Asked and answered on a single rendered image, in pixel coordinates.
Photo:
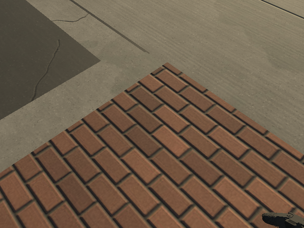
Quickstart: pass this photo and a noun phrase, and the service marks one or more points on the robot right hand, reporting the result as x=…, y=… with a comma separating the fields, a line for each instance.
x=283, y=220

